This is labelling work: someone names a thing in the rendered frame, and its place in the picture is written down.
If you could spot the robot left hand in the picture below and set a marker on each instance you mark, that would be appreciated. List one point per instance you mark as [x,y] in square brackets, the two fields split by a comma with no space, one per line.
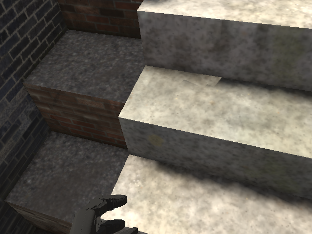
[85,221]

